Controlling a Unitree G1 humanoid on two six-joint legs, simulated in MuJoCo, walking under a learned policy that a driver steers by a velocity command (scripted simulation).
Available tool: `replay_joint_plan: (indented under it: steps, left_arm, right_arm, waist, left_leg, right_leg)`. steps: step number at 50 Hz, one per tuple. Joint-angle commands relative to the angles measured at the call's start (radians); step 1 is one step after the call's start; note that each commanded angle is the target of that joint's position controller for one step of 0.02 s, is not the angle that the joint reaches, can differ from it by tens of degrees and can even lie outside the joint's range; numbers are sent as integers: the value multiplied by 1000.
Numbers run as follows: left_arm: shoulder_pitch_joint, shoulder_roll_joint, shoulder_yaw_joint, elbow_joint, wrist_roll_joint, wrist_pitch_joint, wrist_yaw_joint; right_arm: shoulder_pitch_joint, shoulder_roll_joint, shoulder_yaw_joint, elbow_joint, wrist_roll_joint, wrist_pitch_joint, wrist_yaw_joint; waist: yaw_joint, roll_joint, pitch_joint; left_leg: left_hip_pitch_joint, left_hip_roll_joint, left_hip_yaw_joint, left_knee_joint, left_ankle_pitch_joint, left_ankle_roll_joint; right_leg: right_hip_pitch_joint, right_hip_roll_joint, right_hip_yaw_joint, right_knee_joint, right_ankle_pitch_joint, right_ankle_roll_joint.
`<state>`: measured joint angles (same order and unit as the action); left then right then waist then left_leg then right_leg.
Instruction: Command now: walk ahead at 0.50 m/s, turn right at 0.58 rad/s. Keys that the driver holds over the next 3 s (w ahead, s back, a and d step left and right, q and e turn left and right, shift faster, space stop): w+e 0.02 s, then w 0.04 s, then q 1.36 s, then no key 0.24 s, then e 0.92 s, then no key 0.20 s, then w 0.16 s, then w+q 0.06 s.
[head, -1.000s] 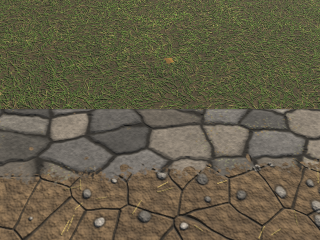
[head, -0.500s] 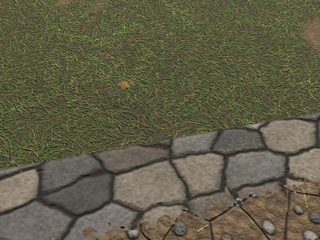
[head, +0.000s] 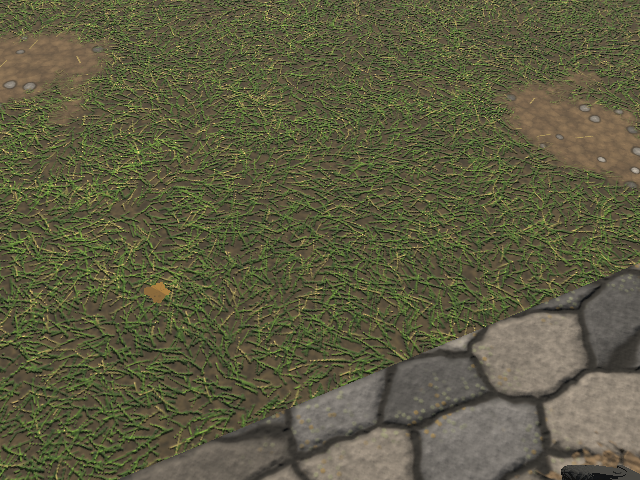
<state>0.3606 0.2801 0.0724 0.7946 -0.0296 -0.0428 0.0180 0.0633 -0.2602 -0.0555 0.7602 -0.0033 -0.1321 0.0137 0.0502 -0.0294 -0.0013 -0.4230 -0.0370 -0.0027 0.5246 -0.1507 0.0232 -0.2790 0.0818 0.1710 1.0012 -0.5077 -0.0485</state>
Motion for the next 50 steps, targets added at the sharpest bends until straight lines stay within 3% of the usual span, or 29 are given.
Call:
replay_joint_plan:
  steps: [1, 2, 4, 6, 8, 10, 14, 16, 17, 18, 19, 20, 21, 23, 25, 27, 31, 34, 36, 37, 38, 39, 40, 41, 42, 43, 45, 50]
  left_arm:
    - [-43, 140, 27, -99, 2, -11, 2]
    - [-73, 120, 27, -111, 13, -11, -1]
    - [-62, 69, 20, -115, 7, -7, -8]
    - [-67, 38, 12, -126, 21, -6, -3]
    - [-108, 14, -2, -143, 39, -13, -3]
    - [-165, 3, -12, -149, 36, -21, -11]
    - [-262, 45, -3, -174, 29, -23, -18]
    - [-226, 75, 11, -165, 34, -28, -15]
    - [-187, 102, 22, -152, 41, -30, -10]
    - [-128, 166, 39, -153, 60, -29, 3]
    - [-82, 222, 51, -166, 77, -11, 18]
    - [-55, 179, 41, -163, 63, 5, 11]
    - [-84, 137, 30, -167, 51, 12, 6]
    - [-197, 91, 13, -171, 38, 16, 7]
    - [-273, 103, 18, -163, 53, 18, 7]
    - [-297, 104, 22, -153, 59, 15, 11]
    - [-307, 129, 32, -130, 47, 18, 22]
    - [-293, 157, 41, -109, 30, 28, 21]
    - [-301, 160, 43, -95, 11, 38, 20]
    - [-265, 132, 38, -75, 9, 44, 20]
    - [-221, 80, 27, -68, 29, 50, 13]
    - [-268, 69, 21, -122, 56, 48, 16]
    - [-357, 106, 32, -141, 51, 44, 24]
    - [-350, 123, 41, -135, 32, 47, 28]
    - [-310, 126, 48, -107, 34, 53, 37]
    - [-291, 136, 53, -90, 42, 58, 44]
    - [-264, 125, 54, -84, 43, 53, 41]
    - [-303, 84, 36, -101, 32, 36, 30]
  right_arm:
    - [162, -114, -34, -23, -1, 13, -4]
    - [141, -96, -28, -12, -6, 17, -3]
    - [144, -87, -23, 9, -14, 11, 2]
    - [153, -109, -25, 34, -9, 3, 9]
    - [139, -133, -29, 44, 2, 11, 5]
    - [152, -157, -34, 53, 15, 32, -4]
    - [219, -187, -40, 82, 30, 62, -13]
    - [193, -188, -41, 74, 41, 72, -20]
    - [194, -170, -36, 71, 42, 73, -22]
    - [202, -122, -21, 50, 24, 66, -22]
    - [299, -42, 3, 44, 4, 59, -19]
    - [345, -86, -1, 48, 22, 67, -20]
    - [313, -155, -25, 49, 33, 86, -24]
    - [263, -150, -37, 43, 26, 133, -42]
    - [271, -124, -39, 31, 20, 172, -54]
    - [260, -101, -38, 8, 17, 184, -54]
    - [187, -92, -29, -46, 12, 185, -31]
    - [173, -119, -38, -71, 13, 189, -10]
    - [220, -121, -47, -60, 9, 190, -1]
    - [248, -143, -57, -51, 2, 189, -4]
    - [261, -234, -81, -63, -1, 187, -19]
    - [231, -328, -90, -109, -13, 180, -26]
    - [251, -300, -85, -113, -45, 156, -18]
    - [204, -278, -78, -117, -39, 135, -16]
    - [134, -245, -71, -129, -14, 129, -21]
    - [96, -209, -58, -140, 5, 129, -28]
    - [93, -183, -46, -151, 4, 134, -40]
    - [148, -203, -56, -158, 12, 143, -57]
  waist:
    - [-107, 87, -65]
    - [-92, 88, -19]
    - [-65, 125, 4]
    - [-37, 113, 1]
    - [-32, 111, -24]
    - [-55, 124, -52]
    - [-83, 145, -61]
    - [-43, 149, -70]
    - [-24, 131, -88]
    - [-14, 58, -169]
    - [-30, -159, -273]
    - [-10, -236, -368]
    - [-9, -145, -302]
    - [-47, -97, -169]
    - [-85, -121, -101]
    - [-93, -127, -84]
    - [-73, -122, -111]
    - [-70, -125, -117]
    - [-101, -103, -113]
    - [-102, -51, -94]
    - [-75, 194, -50]
    - [-68, 384, -10]
    - [-133, 274, -67]
    - [-96, 220, -50]
    - [-60, 167, -45]
    - [-47, 171, -47]
    - [-33, 164, -80]
    - [-65, 162, -94]
  left_leg:
    - [475, 365, -451, -252, -173, 149]
    - [391, 326, -376, -276, -84, 148]
    - [293, 276, -265, -315, 86, 156]
    - [270, 270, -186, -301, 449, 193]
    - [266, 250, -116, -280, 658, 199]
    - [248, 210, -64, -266, 681, 176]
    - [296, 220, -116, -196, 551, 152]
    - [288, 213, -161, -125, 427, 118]
    - [255, 177, -158, -62, 366, 86]
    - [159, 113, -126, 81, 196, 38]
    - [-97, 10, -50, 352, -341, -26]
    - [-171, 6, -66, 554, -607, -52]
    - [-217, 43, -77, 656, -557, -65]
    - [-241, 89, -60, 676, -430, -95]
    - [-131, 93, -28, 651, -332, -113]
    - [-81, 93, -6, 581, -277, -109]
    - [7, 110, 14, 373, -194, -76]
    - [67, 99, 43, 254, -185, -40]
    - [174, 62, 82, 84, -92, 4]
    - [239, 48, 56, -4, -37, 37]
    - [315, 219, -215, -156, 169, 114]
    - [332, 422, -509, -197, 370, 287]
    - [271, 417, -526, -235, 245, 333]
    - [256, 359, -447, -237, 153, 278]
    - [250, 309, -383, -226, 90, 215]
    - [237, 286, -347, -218, 102, 185]
    - [226, 246, -309, -205, 174, 179]
    - [322, 226, -342, -174, 177, 187]
  right_leg:
    - [-491, -133, -19, 275, 116, 18]
    - [-468, -155, -21, 224, 160, 19]
    - [-386, -167, -41, 160, 184, 21]
    - [-359, -155, -75, 64, 178, 41]
    - [-319, -158, -119, -93, 259, 60]
    - [-228, -129, -153, -242, 382, 68]
    - [-159, -78, -143, -417, 454, 64]
    - [-60, -69, -136, -543, 514, 37]
    - [44, -84, -136, -612, 613, 12]
    - [230, -217, -38, -572, 904, -41]
    - [488, -476, 157, -495, 1274, -185]
    - [489, -565, 270, -524, 1202, -282]
    - [410, -508, 220, -567, 1009, -263]
    - [236, -419, 93, -642, 711, -200]
    - [39, -371, -9, -716, 572, -183]
    - [-19, -360, -80, -743, 527, -186]
    - [4, -388, -141, -735, 529, -187]
    - [42, -417, -150, -700, 493, -163]
    - [18, -394, -192, -625, 408, -104]
    - [-35, -354, -236, -535, 313, -41]
    - [-204, -239, -349, -273, 128, 63]
    - [-451, -91, -308, -35, -161, 129]
    - [-449, -89, -153, 109, -154, 108]
    - [-452, -106, -115, 145, -53, 85]
    - [-452, -120, -104, 138, 41, 79]
    - [-435, -122, -101, 134, 93, 84]
    - [-375, -99, -106, 158, 163, 96]
    - [-362, -77, -86, -78, 204, 125]
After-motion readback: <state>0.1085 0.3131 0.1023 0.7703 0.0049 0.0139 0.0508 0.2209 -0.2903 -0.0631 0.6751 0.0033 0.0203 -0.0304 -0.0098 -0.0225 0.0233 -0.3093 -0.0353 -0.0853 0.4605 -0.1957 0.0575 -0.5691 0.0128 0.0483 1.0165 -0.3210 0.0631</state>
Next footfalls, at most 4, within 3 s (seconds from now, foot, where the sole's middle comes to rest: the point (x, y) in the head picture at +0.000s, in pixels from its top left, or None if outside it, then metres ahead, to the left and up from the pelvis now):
0.36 right None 0.29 -0.14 -0.76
0.74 left None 0.20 0.12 -0.76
1.24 right None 0.29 -0.09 -0.76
1.64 left None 0.12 0.13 -0.76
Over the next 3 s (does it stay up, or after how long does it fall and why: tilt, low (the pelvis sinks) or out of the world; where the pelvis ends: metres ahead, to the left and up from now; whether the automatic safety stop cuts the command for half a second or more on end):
stays up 0.20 0.01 0.02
